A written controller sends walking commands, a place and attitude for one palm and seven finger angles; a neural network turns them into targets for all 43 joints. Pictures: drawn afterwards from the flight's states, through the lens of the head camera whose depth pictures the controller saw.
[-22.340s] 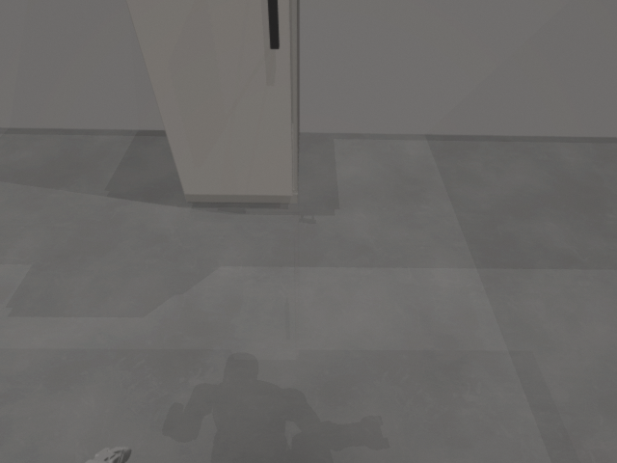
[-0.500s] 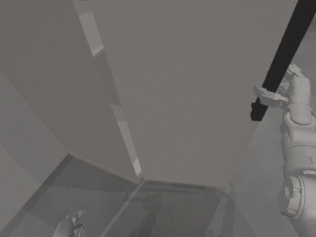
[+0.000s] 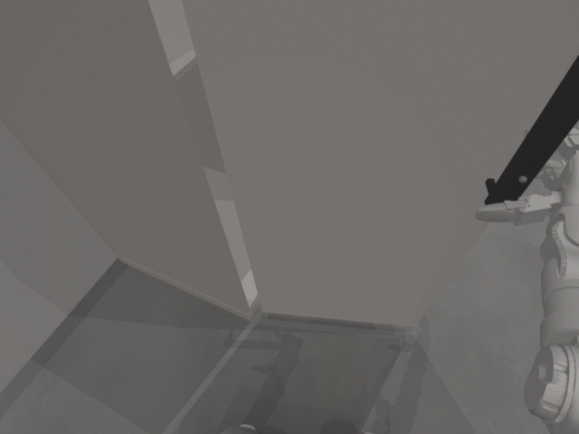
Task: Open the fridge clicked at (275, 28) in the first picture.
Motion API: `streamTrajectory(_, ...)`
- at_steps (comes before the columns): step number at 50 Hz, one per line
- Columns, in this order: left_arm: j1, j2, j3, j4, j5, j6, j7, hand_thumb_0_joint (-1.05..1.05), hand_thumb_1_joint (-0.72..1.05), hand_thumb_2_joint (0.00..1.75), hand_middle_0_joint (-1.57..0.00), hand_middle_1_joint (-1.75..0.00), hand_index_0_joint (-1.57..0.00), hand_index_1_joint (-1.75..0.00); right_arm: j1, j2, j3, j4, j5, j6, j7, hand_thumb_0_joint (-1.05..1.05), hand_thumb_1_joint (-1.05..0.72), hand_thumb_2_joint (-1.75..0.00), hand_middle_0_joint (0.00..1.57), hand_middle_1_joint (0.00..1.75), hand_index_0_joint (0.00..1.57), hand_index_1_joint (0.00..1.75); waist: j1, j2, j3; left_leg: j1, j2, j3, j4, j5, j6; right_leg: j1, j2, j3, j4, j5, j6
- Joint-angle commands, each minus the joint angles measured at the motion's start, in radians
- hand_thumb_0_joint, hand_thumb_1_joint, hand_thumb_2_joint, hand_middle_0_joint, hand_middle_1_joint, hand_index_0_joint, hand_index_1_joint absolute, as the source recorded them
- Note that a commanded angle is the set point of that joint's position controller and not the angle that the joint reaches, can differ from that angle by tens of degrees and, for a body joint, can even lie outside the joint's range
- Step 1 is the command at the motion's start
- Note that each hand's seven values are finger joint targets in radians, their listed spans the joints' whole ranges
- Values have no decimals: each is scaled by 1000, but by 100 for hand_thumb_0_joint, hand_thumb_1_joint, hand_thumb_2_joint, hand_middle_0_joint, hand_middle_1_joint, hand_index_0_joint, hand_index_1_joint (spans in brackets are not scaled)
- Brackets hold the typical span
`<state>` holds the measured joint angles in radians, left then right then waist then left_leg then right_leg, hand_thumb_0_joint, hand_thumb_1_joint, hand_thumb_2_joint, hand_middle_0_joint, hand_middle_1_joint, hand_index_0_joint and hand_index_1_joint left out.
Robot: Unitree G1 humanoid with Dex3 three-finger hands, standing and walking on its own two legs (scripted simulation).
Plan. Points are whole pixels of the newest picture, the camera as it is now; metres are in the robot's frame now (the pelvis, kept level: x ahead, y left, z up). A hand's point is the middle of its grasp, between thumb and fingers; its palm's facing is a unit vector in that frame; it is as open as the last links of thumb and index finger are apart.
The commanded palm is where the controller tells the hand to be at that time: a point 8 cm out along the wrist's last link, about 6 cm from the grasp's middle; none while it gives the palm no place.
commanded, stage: slip the hand off the handle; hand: right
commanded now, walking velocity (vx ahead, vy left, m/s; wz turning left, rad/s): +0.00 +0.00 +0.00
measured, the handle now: (577, 68) +0.50 -0.26 +0.25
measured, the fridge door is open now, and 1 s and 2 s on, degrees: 72 71 71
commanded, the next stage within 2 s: draw the hand back to the body in 1.58 s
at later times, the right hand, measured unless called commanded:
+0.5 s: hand out of the picture +0.45 -0.32 +0.11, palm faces +0.27 +0.95 -0.14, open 14.7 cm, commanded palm +0.42 -0.36 +0.12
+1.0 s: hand out of the picture +0.37 -0.33 +0.11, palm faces +0.30 +0.95 -0.11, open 14.7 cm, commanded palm +0.34 -0.36 +0.12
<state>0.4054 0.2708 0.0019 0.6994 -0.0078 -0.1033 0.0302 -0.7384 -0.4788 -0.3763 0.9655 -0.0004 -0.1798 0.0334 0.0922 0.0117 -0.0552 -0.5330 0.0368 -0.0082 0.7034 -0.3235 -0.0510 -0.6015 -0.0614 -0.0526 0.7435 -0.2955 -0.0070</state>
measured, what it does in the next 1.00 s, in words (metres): stands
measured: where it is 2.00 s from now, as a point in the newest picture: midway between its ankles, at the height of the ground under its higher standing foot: outside the picture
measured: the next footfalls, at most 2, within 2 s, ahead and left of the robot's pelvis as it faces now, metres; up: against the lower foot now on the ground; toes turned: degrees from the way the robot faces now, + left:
none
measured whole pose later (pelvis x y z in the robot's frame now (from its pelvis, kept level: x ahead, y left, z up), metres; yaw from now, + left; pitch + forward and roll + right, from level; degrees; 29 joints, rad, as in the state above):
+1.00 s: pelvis +0.03 +0.00 +0.00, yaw -1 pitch +8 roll +2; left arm 0.32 0.24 -0.03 0.60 -0.04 -0.07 0.07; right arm -0.31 -0.50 -0.49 0.56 0.17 -0.09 0.26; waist 0.01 -0.01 -0.10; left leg -0.46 0.04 0.02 0.68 -0.37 -0.05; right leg -0.56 -0.06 -0.03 0.77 -0.36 -0.01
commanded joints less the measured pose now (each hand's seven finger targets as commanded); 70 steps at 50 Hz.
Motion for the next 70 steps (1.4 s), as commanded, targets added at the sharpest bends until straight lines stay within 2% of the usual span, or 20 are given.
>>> streamTrajectory(1,33,183,61,-96,-5,-21,30,0,90,90,-20,-30,-20,-30,-480,-370,-75,-183,0,-67,10,0,55,-20,25,115,25,115,-9,-53,-295,33,-56,44,-95,101,60,207,38,36,-99,94,-23)
streamTrajectory(4,37,178,61,-100,-8,-8,40,0,90,90,-20,-30,-20,-30,-465,-441,-116,-185,5,-83,45,0,55,-20,25,115,25,115,-16,-80,-369,100,-52,19,-95,167,56,207,48,16,-74,135,-33)
streamTrajectory(7,37,176,56,-105,-16,2,48,0,90,90,-20,-30,-20,-30,-432,-437,-106,-134,28,-78,99,0,55,-20,25,115,25,115,-10,-67,-341,114,-49,9,-104,209,49,179,50,5,-66,139,-35)
streamTrajectory(9,47,182,56,-105,-19,7,54,0,90,90,-20,-30,-20,-30,-410,-501,-147,-110,38,-82,131,0,55,-20,25,115,25,115,-17,-42,-349,145,-47,-1,-103,246,44,155,51,2,-61,154,-40)
streamTrajectory(17,72,189,60,-103,-24,25,62,0,90,90,-20,-30,-20,-30,-406,-514,-135,-78,69,-92,249,0,55,-20,25,115,25,115,5,-73,-351,106,-55,1,-97,310,40,177,50,4,-39,206,-42)
streamTrajectory(20,83,188,62,-103,-21,32,63,0,90,90,-20,-30,-20,-30,-401,-546,-162,-99,70,-104,268,0,55,-20,25,115,25,115,-6,-112,-384,97,-61,10,-80,331,47,207,51,11,-29,251,-42)
streamTrajectory(23,87,184,62,-108,-19,35,65,0,90,90,-20,-30,-20,-30,-384,-516,-146,-112,82,-109,282,0,55,-20,25,115,25,115,-2,-120,-374,64,-70,26,-75,326,53,233,49,13,-23,280,-43)
streamTrajectory(24,89,192,64,-102,-17,39,64,0,90,90,-20,-30,-20,-30,-408,-565,-183,-125,80,-110,281,0,55,-20,25,115,25,115,-8,-134,-397,64,-68,24,-72,322,51,239,46,21,-26,280,-38)
streamTrajectory(26,87,189,61,-110,-19,45,64,0,90,90,-20,-30,-20,-30,-362,-552,-181,-91,78,-103,285,0,55,-20,25,115,25,115,-13,-130,-374,46,-71,34,-70,305,54,238,46,27,-30,283,-36)
streamTrajectory(28,90,193,60,-115,-14,47,67,0,90,90,-20,-30,-20,-30,-355,-607,-224,-117,80,-110,286,0,55,-20,25,115,25,115,-27,-143,-388,56,-75,40,-57,329,60,245,45,27,-24,326,-37)
streamTrajectory(29,91,191,64,-124,-12,50,61,0,90,90,-20,-30,-20,-30,-322,-606,-230,-155,76,-111,290,0,55,-20,25,115,25,115,-47,-175,-450,68,-75,43,-46,338,60,281,44,32,-26,358,-30)
streamTrajectory(31,77,184,67,-145,-14,52,52,0,90,90,-20,-30,-20,-30,-219,-531,-205,-204,96,-102,296,0,55,-20,25,115,25,115,-56,-180,-446,51,-81,55,-45,347,63,323,37,36,-25,417,-24)
streamTrajectory(39,2,169,65,-212,-27,31,41,0,90,90,-20,-30,-20,-30,41,-465,-252,-514,178,-19,266,0,55,-20,25,115,25,115,-98,-186,-407,77,-89,71,-53,317,64,353,25,51,-57,478,-15)
streamTrajectory(44,-46,155,55,-220,-26,2,51,0,90,90,-20,-30,-20,-30,90,-385,-210,-648,186,14,226,0,55,-20,25,115,25,115,-85,-191,-347,62,-87,78,-62,250,66,354,25,64,-82,391,-7)
streamTrajectory(45,-57,151,49,-220,-26,-5,54,0,90,90,-20,-30,-20,-30,90,-333,-168,-648,187,23,223,0,55,-20,25,115,25,115,-73,-182,-319,41,-84,81,-68,221,65,353,26,69,-90,343,-6)
streamTrajectory(48,-76,153,40,-217,-27,-24,70,0,90,90,-20,-30,-20,-30,78,-334,-164,-648,190,32,216,0,55,-20,25,115,25,115,-70,-136,-265,52,-81,82,-82,167,70,309,33,72,-104,233,-11)
streamTrajectory(52,-110,147,30,-210,-29,-47,85,0,90,90,-20,-30,-20,-30,34,-290,-106,-647,178,39,225,0,55,-20,25,115,25,115,-67,-157,-248,32,-70,79,-89,120,72,317,36,85,-121,157,-5)
streamTrajectory(58,-126,150,21,-204,-33,-69,101,0,90,90,-20,-30,-20,-30,56,-333,-138,-593,192,34,237,0,55,-20,25,115,25,115,-78,-94,-231,66,-66,71,-109,83,72,272,47,77,-123,88,-12)
streamTrajectory(62,-151,141,18,-217,-34,-87,96,0,90,90,-20,-30,-20,-30,83,-309,-116,-656,189,22,247,0,55,-20,25,115,25,115,-93,-163,-262,77,-64,67,-106,102,74,306,48,74,-125,115,-10)
streamTrajectory(70,-139,152,17,-189,-35,-103,109,0,90,90,-20,-30,-20,-30,77,-380,-173,-578,198,22,255,0,55,-20,25,115,25,115,-85,-109,-239,98,-58,46,-127,81,62,246,56,55,-115,72,-20)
